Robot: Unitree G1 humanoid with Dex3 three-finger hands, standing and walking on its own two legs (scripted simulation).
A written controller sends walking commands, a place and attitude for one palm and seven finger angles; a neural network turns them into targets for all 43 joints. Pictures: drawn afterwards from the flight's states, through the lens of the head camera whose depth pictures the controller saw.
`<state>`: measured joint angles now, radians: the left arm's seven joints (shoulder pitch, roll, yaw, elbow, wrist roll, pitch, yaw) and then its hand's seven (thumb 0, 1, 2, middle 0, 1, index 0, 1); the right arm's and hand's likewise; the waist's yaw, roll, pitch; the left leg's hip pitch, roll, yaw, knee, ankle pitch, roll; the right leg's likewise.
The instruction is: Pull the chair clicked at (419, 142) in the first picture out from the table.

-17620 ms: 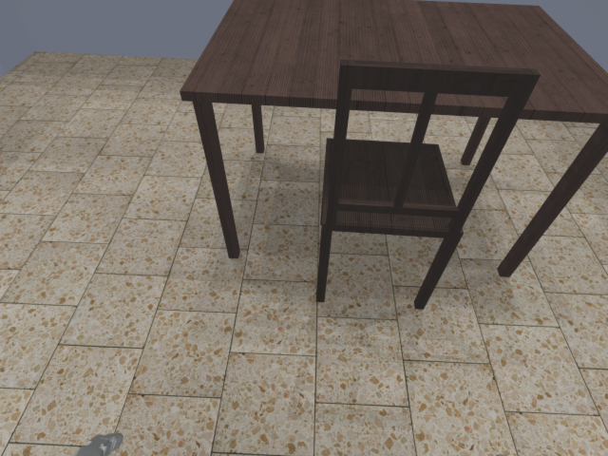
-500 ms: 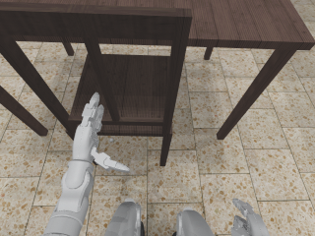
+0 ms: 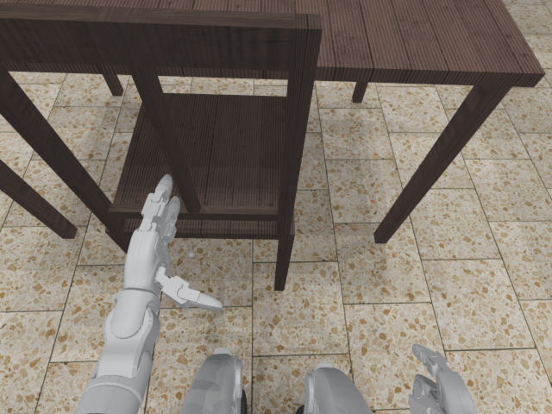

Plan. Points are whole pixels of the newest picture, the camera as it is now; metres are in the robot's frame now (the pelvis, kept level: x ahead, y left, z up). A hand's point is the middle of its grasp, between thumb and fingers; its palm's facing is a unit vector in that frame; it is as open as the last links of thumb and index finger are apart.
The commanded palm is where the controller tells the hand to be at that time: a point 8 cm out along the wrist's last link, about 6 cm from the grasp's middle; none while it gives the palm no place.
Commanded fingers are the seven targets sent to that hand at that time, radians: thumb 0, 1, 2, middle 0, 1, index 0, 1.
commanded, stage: aim the fingers beside a spindle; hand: left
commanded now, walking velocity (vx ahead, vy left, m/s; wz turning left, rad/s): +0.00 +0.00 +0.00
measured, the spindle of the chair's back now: (174, 155) +0.48 +0.17 +0.04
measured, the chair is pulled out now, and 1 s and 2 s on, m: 0.00 0.00 0.00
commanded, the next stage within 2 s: none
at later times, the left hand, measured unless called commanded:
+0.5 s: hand (169, 243) +0.33 +0.15 +0.04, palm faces +0.04 -1.00 -0.06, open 16.9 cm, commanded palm +0.31 +0.20 +0.02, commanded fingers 0.00 -0.50 0.30 -0.06 -0.08 -0.06 -0.08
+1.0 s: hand (189, 255) +0.33 +0.13 +0.00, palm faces -0.07 -1.00 +0.01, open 16.9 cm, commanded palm +0.31 +0.19 +0.02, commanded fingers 0.00 -0.50 0.30 -0.06 -0.08 -0.06 -0.08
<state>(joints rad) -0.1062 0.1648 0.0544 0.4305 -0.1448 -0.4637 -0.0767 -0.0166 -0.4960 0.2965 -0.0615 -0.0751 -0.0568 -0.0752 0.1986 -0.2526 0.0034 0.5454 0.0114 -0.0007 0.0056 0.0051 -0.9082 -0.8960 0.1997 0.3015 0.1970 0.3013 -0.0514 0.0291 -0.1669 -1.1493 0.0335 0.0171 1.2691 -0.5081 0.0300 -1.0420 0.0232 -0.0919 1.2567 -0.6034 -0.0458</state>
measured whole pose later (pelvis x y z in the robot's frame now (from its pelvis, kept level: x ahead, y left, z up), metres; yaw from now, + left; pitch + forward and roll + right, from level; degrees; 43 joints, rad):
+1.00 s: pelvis +0.00 +0.01 +0.00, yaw +0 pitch +22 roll -3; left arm -0.13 0.17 0.03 0.47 -0.16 -0.38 -0.09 -0.02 -0.49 0.30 -0.06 -0.07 -0.05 -0.07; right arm 0.22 -0.25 0.02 0.54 0.03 0.02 0.02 0.01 -0.91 -0.90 0.20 0.30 0.20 0.30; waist -0.05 0.05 -0.18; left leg -1.14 0.02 0.02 1.26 -0.50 0.05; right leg -1.03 0.02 -0.08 1.23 -0.59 -0.03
